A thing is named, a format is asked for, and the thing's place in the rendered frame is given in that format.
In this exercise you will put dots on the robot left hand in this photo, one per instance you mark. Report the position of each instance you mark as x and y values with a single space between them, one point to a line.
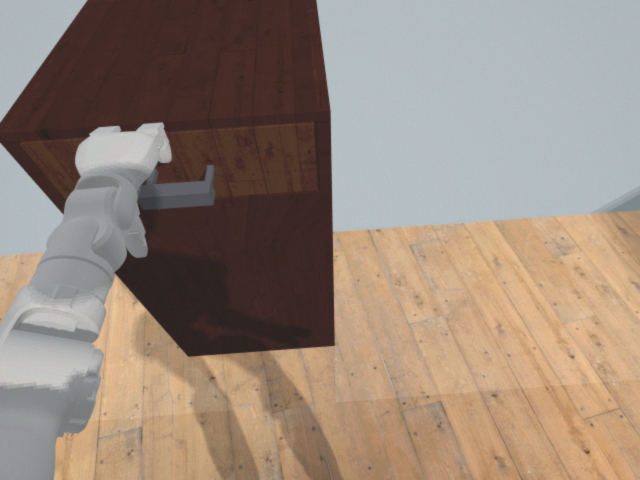
132 155

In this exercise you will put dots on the left robot upper arm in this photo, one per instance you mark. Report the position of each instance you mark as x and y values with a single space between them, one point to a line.
48 387

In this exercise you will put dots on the drawer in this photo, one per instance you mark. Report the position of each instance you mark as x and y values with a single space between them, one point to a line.
248 160

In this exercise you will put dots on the cabinet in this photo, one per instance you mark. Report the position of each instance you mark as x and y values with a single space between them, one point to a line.
250 273

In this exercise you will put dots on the robot left forearm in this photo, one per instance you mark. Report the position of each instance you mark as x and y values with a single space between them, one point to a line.
65 297

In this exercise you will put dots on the handle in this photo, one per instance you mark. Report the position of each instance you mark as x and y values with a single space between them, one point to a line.
177 195

